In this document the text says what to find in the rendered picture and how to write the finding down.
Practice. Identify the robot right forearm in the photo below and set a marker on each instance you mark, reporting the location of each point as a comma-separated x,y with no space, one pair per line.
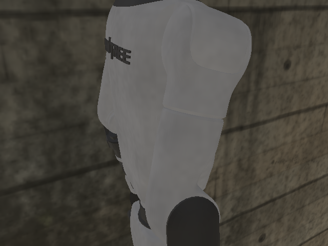
193,222

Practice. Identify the robot left upper arm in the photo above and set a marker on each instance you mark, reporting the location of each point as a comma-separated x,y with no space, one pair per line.
105,109

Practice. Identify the left robot thigh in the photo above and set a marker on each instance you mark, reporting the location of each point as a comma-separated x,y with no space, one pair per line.
129,213

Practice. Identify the robot left forearm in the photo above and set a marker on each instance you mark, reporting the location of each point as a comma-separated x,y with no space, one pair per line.
112,141

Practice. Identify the left robot hand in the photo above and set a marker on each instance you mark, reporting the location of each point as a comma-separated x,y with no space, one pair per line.
133,198

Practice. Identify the robot torso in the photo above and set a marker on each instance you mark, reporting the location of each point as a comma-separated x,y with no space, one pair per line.
138,82

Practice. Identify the robot right upper arm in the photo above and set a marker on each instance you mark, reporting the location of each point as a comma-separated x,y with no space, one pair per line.
205,53

